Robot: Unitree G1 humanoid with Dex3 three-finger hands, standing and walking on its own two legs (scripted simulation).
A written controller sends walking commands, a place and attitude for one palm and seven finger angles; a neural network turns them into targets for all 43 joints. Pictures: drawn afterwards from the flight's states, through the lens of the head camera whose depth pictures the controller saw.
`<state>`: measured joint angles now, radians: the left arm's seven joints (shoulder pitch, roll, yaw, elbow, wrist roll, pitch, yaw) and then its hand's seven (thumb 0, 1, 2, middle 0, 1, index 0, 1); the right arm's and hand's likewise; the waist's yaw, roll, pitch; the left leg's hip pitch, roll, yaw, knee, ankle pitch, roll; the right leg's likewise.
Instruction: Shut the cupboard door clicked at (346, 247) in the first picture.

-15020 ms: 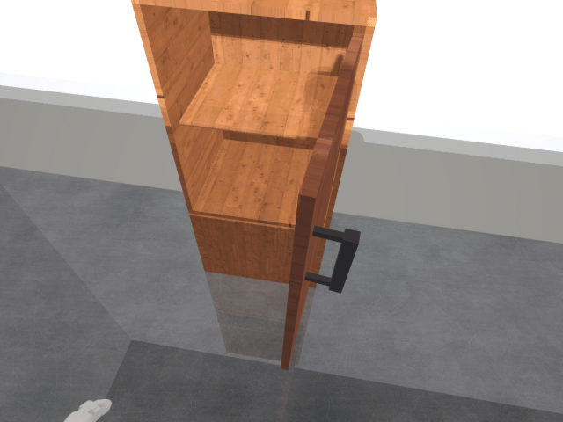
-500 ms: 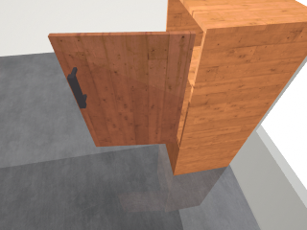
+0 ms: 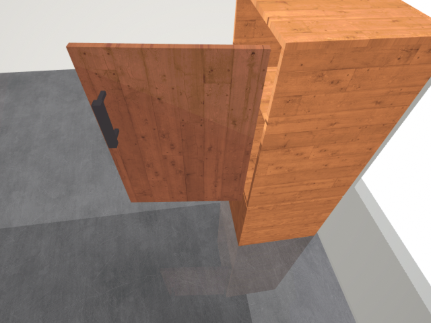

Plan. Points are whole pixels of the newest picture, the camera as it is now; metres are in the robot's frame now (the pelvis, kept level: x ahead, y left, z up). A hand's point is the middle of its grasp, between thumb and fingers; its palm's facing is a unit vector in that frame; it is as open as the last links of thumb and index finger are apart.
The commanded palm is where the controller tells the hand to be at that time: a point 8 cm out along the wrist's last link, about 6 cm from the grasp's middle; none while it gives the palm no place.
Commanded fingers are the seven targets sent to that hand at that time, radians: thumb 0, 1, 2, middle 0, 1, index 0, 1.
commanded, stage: look again from close up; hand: left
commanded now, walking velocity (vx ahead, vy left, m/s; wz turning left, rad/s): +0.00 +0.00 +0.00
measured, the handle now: (107, 120) +0.54 +0.30 +0.05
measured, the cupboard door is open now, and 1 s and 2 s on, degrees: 83 83 83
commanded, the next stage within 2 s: shuffle to correct the standing spot in 0.52 s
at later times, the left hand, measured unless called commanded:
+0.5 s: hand out of the picture -0.02 +0.23 -0.19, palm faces +0.02 -0.98 -0.19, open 7.4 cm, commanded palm none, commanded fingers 0.00 0.90 0.90 -0.20 -0.30 -0.20 -0.30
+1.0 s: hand out of the picture -0.04 +0.23 -0.19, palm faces +0.05 -0.99 -0.13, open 7.4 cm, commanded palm none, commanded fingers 0.00 0.90 0.90 -0.20 -0.30 -0.20 -0.30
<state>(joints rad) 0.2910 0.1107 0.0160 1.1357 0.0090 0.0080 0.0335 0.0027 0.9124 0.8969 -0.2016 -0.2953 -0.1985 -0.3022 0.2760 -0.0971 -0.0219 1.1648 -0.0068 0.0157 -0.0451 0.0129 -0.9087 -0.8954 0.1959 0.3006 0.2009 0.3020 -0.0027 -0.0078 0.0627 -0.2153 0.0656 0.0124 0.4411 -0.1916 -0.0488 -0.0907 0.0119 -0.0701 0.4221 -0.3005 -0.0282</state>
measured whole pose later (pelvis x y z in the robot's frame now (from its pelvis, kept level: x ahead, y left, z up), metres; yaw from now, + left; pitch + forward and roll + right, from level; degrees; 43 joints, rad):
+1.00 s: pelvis +0.02 +0.06 -0.01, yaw +1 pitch +0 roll +0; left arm 0.41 0.17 0.02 1.08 0.04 0.01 0.02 0.00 0.91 0.90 -0.20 -0.30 -0.20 -0.30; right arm 0.35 -0.13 -0.01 1.05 -0.02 -0.03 -0.01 0.01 -0.90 -0.90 0.20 0.30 0.20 0.30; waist 0.00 -0.06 0.00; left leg -0.28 -0.03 0.05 0.56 -0.28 0.07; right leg -0.33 -0.05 -0.05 0.90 -0.49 -0.03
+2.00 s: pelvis +0.09 +0.04 +0.00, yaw +2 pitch -1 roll +0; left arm 0.31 0.16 0.03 0.97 0.03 0.01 0.03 0.00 0.91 0.90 -0.20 -0.29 -0.20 -0.30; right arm 0.24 -0.18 -0.06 1.03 -0.02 0.06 0.00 0.01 -0.91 -0.90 0.20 0.30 0.20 0.30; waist 0.02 0.00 -0.01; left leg -0.39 0.02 0.03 0.84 -0.35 -0.01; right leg -0.21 -0.01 -0.08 0.48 -0.25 -0.04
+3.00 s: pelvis +0.10 +0.07 +0.00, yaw +1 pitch -1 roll +0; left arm 0.30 0.14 -0.01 1.11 0.02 -0.01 0.04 0.00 0.91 0.90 -0.20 -0.30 -0.20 -0.30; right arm 0.31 -0.16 0.02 1.07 -0.01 -0.03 -0.03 0.02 -0.92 -0.90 0.20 0.30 0.20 0.30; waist 0.00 0.03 0.02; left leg -0.14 -0.03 0.09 0.46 -0.31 0.05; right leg -0.21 -0.05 -0.05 0.50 -0.27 0.02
